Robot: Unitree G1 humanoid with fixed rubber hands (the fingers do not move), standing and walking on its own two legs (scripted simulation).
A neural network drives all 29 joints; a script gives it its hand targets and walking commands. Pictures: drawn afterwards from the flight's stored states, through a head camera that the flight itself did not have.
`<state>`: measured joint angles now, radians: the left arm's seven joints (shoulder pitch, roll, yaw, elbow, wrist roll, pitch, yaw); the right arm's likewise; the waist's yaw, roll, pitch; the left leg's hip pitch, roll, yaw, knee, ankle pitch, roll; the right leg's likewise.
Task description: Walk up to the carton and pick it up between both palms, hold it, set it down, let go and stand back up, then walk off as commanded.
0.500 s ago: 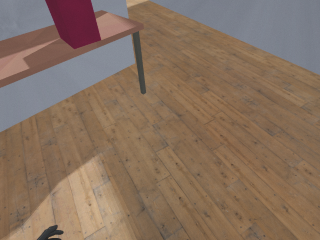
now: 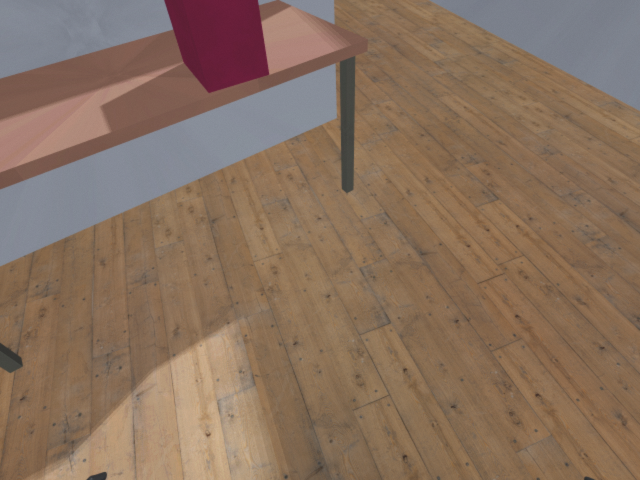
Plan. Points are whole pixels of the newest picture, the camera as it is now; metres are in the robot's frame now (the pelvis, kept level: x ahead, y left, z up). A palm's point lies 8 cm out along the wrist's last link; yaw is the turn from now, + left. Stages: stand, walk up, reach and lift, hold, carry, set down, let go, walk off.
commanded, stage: walk up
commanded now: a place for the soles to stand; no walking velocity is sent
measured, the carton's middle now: (213, 19) +1.30 +0.36 +0.08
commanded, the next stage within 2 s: none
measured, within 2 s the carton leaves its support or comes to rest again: neither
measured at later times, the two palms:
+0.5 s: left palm (125, 406) +0.23 +0.27 -0.01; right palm (595, 382) +0.29 -0.35 -0.09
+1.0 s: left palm (172, 304) +0.40 +0.27 -0.04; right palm (552, 287) +0.46 -0.36 -0.10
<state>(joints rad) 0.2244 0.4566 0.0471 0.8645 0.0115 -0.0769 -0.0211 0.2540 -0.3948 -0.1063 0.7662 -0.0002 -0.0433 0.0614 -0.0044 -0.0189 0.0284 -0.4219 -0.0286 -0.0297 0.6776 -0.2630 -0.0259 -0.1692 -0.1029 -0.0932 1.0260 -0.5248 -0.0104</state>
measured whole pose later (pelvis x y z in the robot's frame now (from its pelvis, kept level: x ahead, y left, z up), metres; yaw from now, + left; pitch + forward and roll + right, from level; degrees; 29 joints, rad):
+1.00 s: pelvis +0.35 -0.07 +0.01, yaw +14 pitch -1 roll +3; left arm 0.21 0.43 0.05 0.73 0.01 -0.07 -0.03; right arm 0.39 -0.40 -0.09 0.74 0.00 -0.05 0.00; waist -0.02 0.01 0.07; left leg -0.28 -0.07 -0.12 0.65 -0.36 0.05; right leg -0.42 -0.05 -0.06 0.78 -0.46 -0.06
